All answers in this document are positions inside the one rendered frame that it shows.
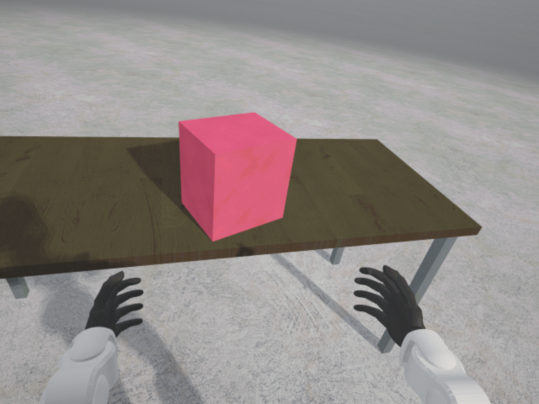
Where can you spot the left robot forearm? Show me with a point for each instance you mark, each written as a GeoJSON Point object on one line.
{"type": "Point", "coordinates": [87, 370]}

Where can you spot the robot left hand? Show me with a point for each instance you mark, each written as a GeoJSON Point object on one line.
{"type": "Point", "coordinates": [104, 312]}

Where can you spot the robot right hand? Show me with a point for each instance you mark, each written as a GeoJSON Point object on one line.
{"type": "Point", "coordinates": [400, 314]}

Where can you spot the table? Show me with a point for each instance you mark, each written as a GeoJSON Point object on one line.
{"type": "Point", "coordinates": [73, 203]}

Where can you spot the carton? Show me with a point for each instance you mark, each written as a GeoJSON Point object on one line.
{"type": "Point", "coordinates": [235, 172]}

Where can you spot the right robot forearm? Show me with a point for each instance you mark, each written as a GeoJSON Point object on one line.
{"type": "Point", "coordinates": [435, 373]}

